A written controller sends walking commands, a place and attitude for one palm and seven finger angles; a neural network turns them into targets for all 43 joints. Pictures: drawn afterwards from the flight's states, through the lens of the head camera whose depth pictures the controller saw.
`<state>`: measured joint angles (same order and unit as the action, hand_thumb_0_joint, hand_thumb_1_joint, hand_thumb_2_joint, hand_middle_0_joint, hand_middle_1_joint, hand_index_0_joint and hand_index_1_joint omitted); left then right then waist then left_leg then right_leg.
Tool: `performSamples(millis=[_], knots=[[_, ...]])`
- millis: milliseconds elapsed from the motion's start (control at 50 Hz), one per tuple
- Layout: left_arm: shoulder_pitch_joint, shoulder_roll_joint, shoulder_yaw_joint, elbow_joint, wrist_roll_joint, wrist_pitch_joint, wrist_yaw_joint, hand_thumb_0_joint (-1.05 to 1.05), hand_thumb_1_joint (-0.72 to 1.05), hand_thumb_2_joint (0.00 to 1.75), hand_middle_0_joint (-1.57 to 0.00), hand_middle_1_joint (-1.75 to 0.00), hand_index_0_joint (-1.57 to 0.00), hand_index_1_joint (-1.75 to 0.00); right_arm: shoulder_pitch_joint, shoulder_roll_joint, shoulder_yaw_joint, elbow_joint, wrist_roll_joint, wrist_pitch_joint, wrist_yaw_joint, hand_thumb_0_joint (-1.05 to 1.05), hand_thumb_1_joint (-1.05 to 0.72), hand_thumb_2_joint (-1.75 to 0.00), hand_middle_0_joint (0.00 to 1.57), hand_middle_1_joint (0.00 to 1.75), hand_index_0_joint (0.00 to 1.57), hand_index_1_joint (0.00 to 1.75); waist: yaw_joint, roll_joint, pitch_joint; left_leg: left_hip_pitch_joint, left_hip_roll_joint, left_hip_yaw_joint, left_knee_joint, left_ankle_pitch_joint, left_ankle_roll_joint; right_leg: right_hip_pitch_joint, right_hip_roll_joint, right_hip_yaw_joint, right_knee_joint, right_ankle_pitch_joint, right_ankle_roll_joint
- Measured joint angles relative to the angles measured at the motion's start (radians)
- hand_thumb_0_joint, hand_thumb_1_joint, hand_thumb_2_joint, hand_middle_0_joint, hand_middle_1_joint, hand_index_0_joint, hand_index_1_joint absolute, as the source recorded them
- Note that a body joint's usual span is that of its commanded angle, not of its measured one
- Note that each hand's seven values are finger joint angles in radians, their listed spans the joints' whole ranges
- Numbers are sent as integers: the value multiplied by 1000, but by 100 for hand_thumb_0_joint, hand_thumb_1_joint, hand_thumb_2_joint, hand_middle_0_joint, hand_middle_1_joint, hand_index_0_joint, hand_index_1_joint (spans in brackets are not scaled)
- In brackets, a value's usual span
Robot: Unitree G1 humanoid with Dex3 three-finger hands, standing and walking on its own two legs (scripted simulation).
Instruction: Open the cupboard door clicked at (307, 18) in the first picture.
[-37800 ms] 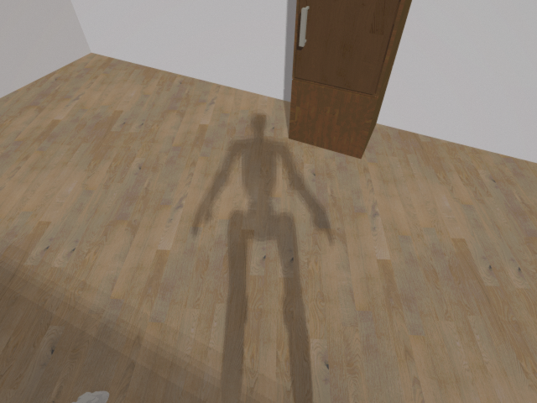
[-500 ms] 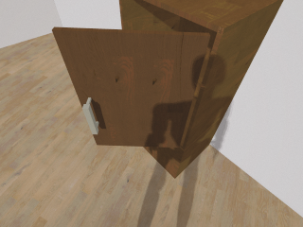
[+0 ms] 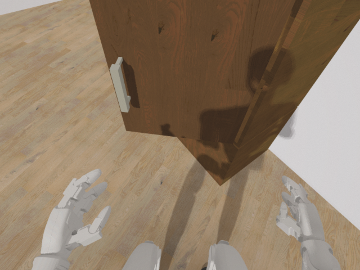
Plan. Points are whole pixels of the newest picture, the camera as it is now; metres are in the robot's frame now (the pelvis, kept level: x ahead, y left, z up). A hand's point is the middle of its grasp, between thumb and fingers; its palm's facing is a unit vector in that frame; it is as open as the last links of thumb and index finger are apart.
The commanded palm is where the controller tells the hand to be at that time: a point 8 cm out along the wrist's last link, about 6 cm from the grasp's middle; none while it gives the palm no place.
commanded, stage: raise the hand with hooked fingers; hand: left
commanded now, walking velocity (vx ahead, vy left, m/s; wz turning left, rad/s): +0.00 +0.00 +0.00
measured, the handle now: (122, 85) +0.57 +0.23 +0.03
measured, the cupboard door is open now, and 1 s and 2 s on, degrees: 46 46 46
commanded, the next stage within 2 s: move the hooked fingers beside the handle in 1.64 s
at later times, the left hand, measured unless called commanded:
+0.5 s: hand (80, 194) +0.24 +0.23 +0.04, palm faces +0.00 -1.00 -0.06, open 11.8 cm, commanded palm +0.22 +0.29 +0.04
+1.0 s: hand (61, 176) +0.27 +0.28 +0.04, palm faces -0.01 -1.00 -0.06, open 13.9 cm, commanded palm +0.26 +0.33 +0.05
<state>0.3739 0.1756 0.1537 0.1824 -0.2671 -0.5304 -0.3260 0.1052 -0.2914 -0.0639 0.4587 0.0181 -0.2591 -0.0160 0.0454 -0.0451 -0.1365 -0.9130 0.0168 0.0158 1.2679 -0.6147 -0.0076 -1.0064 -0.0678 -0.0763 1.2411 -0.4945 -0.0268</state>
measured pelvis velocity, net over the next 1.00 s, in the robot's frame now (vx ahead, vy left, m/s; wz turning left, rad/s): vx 0.01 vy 0.02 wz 0.00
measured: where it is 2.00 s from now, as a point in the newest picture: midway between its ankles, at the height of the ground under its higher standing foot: outside the picture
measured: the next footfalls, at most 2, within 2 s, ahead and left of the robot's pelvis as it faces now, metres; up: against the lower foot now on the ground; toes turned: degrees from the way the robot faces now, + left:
none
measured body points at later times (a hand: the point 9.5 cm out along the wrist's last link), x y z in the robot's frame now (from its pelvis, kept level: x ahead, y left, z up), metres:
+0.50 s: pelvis +0.00 +0.01 +0.00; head +0.09 +0.02 +0.45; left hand +0.24 +0.28 +0.05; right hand +0.16 -0.25 -0.08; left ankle +0.01 +0.12 -0.63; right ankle +0.06 -0.11 -0.63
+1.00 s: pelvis +0.01 +0.02 +0.00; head +0.10 +0.03 +0.44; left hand +0.27 +0.33 +0.05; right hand +0.19 -0.22 -0.07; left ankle +0.01 +0.12 -0.63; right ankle +0.06 -0.11 -0.63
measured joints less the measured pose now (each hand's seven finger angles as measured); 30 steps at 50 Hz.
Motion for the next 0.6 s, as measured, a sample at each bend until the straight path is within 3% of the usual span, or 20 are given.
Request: performSamples(millis=[120, 300, 480, 600], knots=[[-9, 43, 11, -153, 11, 39, 20, 2, 43, 70, -23, -60, -23, -60, 30, 57, 63, 35, -12, 18, -15, 1, -90, -90, 20, 29, 20, 30, 4, 37, 10, -65, 8, -49, 45, -5, -2, -30, 5, -49, 4, 3, -7], [-109, 84, 79, -81, -33, 171, -29, 1, 22, 61, -25, -74, -25, -74, 120, 102, 94, 107, 2, 47, -23, 2, -90, -90, 21, 30, 20, 30, -42, 69, -1, -76, 10, -33, 3, 21, 5, -45, 10, -34, -41, 35, 1], [-114, 99, 126, -20, -53, 96, -42, 1, 1, 52, -26, -87, -26, -87, 162, 32, 51, 123, 2, 26, -33, 2, -90, -90, 20, 30, 20, 30, -59, 61, -14, -62, 4, -19, -20, 23, 15, -35, 6, -20, -60, 38, 11], [-143, 115, 146, 14, -62, 92, -76, 1, -13, 46, -27, -96, -27, -96, 137, 6, 39, 101, 4, 22, -37, 2, -90, -90, 20, 30, 20, 30, -58, 49, -11, -59, 3, -21, -18, 18, 19, -29, 5, -22, -61, 35, 15]])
